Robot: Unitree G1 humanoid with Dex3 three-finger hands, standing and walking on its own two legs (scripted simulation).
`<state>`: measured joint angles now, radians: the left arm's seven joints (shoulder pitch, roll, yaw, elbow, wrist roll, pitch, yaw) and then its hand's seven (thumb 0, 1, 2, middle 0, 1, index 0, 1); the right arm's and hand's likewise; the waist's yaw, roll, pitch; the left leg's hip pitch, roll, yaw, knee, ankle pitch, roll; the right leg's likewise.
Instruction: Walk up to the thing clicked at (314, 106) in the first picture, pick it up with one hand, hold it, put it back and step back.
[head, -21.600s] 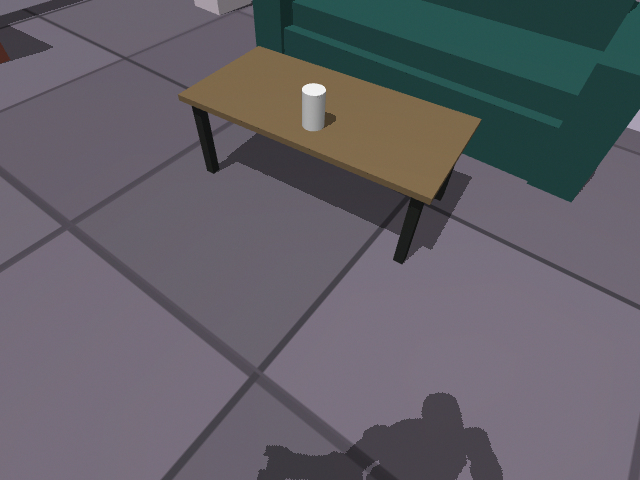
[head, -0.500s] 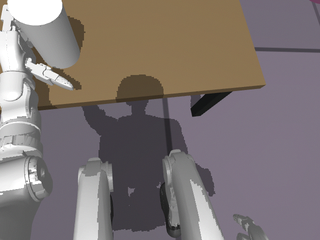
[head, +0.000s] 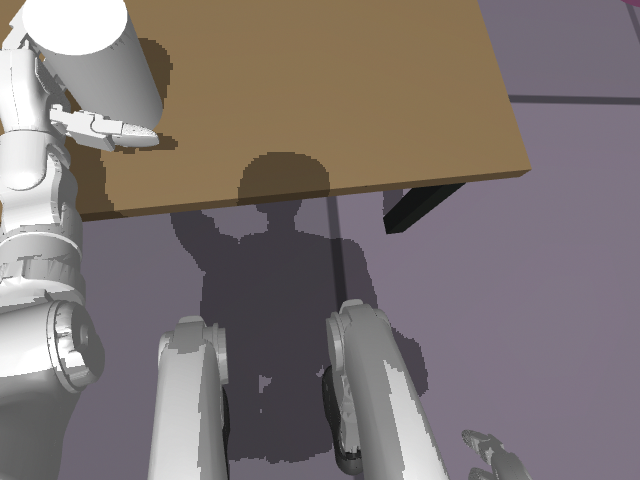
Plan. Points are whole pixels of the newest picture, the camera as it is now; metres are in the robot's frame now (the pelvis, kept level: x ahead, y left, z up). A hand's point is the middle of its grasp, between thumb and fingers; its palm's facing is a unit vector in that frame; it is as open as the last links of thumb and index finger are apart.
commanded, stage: close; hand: left
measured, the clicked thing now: (105, 69) +0.56 +0.18 +0.02
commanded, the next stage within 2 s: settle in 0.32 s
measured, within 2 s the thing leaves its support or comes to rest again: leaves its support in 0.74 s
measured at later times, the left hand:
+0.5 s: hand (94, 79) +0.55 +0.20 +0.02, palm faces +0.09 -1.00 -0.02, open 11.1 cm
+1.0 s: hand (73, 37) +0.55 +0.19 +0.08, palm faces +0.09 -1.00 -0.03, open 11.4 cm
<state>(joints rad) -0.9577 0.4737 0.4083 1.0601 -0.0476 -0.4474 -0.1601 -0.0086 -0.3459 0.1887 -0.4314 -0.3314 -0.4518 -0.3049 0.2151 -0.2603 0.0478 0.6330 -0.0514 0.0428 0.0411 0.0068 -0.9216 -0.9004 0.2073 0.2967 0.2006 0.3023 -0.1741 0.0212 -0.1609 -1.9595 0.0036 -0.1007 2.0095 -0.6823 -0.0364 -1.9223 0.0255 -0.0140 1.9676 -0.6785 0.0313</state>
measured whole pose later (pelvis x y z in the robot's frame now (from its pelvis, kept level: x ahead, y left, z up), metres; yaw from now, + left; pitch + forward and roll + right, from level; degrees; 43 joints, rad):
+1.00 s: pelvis +0.01 +0.00 +0.05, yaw +0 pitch +35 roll -4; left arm -0.93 0.45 0.37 0.99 -0.05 -0.36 -0.10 -0.02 -0.55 0.99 -0.65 -0.99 -0.67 -1.00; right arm 0.22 -0.25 0.04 0.63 -0.03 0.05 0.02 0.01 -0.91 -0.90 0.21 0.30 0.20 0.30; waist -0.16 0.03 -0.17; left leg -1.79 0.02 -0.09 1.85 -0.66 -0.03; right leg -1.75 0.03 -0.02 1.80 -0.65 0.03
